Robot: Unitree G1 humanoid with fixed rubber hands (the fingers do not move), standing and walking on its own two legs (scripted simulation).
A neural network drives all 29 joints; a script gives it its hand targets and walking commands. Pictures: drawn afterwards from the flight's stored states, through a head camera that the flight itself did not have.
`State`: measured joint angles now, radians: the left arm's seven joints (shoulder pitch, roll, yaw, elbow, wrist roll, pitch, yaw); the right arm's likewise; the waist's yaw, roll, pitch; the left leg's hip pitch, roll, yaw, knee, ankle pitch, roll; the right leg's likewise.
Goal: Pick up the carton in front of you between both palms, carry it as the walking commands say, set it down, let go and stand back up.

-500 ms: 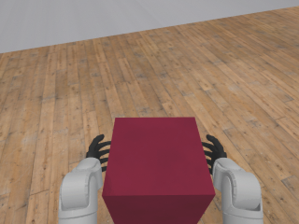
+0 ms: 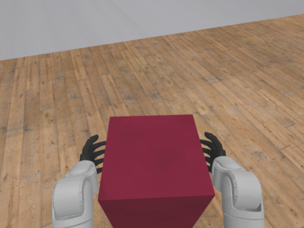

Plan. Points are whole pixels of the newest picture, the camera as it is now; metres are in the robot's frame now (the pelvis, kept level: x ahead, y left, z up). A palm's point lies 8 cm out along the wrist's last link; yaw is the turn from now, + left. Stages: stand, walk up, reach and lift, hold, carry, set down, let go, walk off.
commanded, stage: carry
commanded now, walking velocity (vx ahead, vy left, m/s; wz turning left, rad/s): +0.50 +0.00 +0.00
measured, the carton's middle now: (153, 175) +0.28 +0.00 +0.01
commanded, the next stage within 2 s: none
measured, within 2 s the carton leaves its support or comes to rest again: neither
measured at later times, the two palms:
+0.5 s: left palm (114, 84) +0.59 +0.13 +0.07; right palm (195, 83) +0.61 -0.17 +0.06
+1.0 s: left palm (113, 43) +0.88 +0.17 +0.08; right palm (177, 42) +0.88 -0.13 +0.09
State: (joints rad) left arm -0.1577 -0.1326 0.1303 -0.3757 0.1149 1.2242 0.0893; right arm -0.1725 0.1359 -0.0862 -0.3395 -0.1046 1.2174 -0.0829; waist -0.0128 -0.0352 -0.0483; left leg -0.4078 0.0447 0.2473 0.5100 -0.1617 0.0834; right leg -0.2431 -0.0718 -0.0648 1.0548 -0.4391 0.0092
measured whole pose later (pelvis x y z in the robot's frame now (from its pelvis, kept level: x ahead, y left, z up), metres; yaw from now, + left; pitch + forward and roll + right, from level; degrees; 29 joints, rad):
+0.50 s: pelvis +0.34 -0.04 +0.00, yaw +4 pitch +3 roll -1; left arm -0.16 -0.13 0.09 -0.28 0.12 1.18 0.09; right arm -0.13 0.13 -0.12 -0.33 -0.11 1.21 -0.08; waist 0.02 0.03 -0.03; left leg -0.21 0.09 0.05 1.05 -0.43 -0.01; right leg -0.43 -0.04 -0.25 0.52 -0.15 -0.09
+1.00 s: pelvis +0.61 +0.01 +0.01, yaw +1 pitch +3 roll +0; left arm -0.17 -0.13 0.14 -0.37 0.12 1.22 0.08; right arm -0.18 0.14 -0.09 -0.34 -0.10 1.21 -0.08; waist 0.00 -0.05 -0.02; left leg -0.36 0.03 0.23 0.40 -0.10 0.08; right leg -0.21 -0.06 -0.09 0.61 -0.53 0.02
